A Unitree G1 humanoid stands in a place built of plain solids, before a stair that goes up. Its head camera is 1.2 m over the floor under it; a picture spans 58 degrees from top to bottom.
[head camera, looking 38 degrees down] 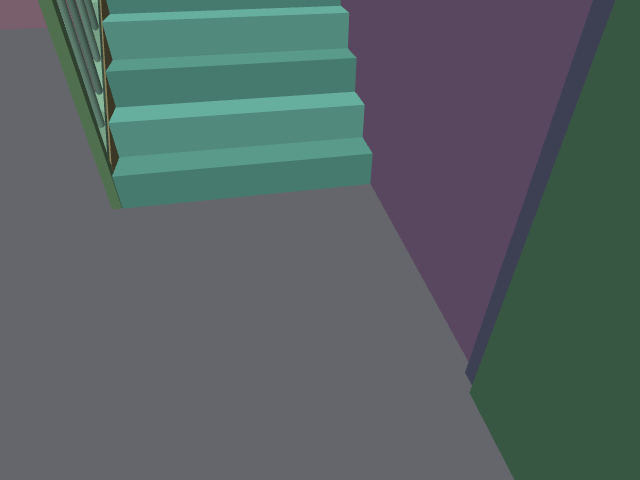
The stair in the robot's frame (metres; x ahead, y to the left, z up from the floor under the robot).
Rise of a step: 0.18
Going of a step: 0.20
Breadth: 1.27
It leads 11 degrees to the left of straight ahead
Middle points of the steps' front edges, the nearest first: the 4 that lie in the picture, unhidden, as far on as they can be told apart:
1.91 0.35 0.18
2.11 0.39 0.36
2.30 0.43 0.54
2.50 0.47 0.72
